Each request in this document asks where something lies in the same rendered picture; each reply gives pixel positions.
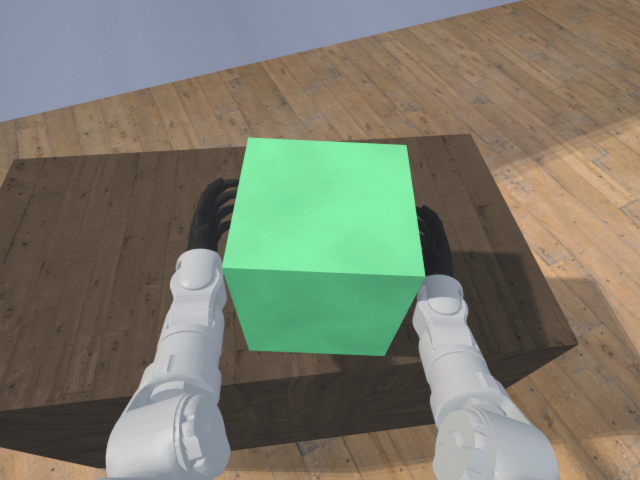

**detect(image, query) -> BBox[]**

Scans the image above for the right robot hand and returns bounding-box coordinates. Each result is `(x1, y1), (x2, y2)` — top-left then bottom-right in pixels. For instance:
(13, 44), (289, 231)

(415, 205), (453, 278)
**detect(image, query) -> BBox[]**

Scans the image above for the right robot upper arm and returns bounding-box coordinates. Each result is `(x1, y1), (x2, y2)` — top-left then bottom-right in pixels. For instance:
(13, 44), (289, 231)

(432, 406), (559, 480)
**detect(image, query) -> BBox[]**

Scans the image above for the carton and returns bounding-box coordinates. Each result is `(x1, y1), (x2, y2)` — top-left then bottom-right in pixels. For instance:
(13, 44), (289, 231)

(222, 138), (426, 356)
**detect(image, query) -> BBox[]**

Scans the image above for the pedestal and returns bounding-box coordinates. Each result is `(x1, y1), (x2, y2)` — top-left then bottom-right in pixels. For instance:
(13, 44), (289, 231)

(0, 134), (579, 468)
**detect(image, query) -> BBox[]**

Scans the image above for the left robot forearm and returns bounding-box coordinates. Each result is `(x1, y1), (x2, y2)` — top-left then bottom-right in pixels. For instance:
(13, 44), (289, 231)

(106, 249), (227, 478)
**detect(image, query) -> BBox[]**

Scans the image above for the left robot hand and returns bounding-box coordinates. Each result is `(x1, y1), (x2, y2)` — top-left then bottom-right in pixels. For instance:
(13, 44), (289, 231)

(187, 177), (239, 252)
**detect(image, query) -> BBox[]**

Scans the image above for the right robot forearm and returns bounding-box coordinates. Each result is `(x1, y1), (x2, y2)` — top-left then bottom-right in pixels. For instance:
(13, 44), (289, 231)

(412, 274), (559, 471)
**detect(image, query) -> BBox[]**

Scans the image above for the left robot upper arm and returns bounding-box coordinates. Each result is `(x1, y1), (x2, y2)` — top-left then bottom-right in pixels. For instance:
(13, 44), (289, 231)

(95, 392), (230, 480)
